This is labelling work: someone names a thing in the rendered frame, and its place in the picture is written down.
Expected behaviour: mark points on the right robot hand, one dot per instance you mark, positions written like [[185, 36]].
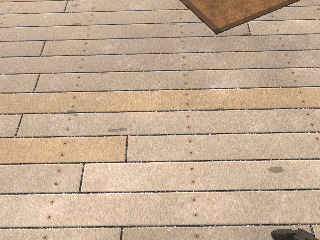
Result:
[[289, 234]]

